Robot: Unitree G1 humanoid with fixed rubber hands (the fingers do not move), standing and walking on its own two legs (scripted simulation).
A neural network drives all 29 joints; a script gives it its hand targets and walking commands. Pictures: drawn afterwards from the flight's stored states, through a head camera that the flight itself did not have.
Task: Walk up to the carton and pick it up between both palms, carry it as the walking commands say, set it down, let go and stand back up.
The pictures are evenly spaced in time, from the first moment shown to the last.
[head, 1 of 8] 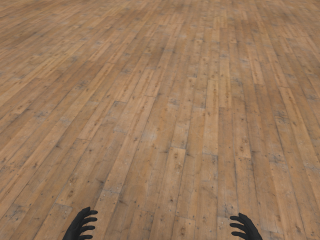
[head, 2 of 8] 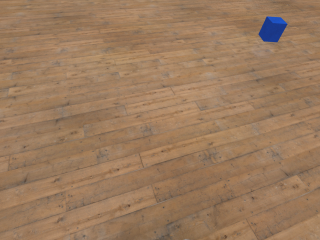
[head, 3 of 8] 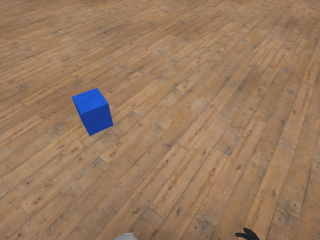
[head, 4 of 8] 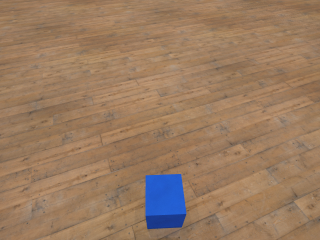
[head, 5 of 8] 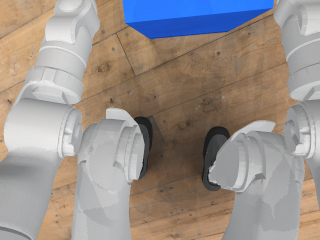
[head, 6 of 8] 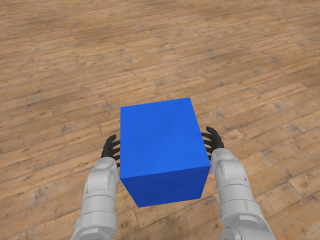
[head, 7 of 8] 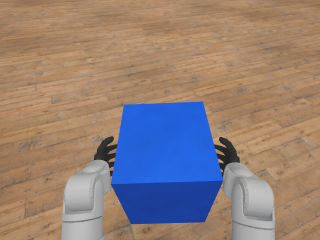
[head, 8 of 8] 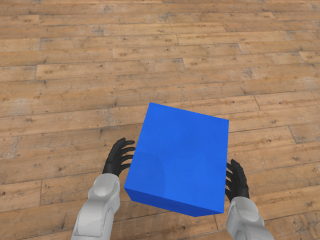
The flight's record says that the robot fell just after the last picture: yes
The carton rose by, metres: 0.67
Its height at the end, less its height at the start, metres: +0.41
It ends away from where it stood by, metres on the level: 7.69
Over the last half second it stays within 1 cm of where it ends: no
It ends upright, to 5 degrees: yes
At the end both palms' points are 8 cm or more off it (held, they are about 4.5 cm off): no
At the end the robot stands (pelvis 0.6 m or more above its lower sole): yes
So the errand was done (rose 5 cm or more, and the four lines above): no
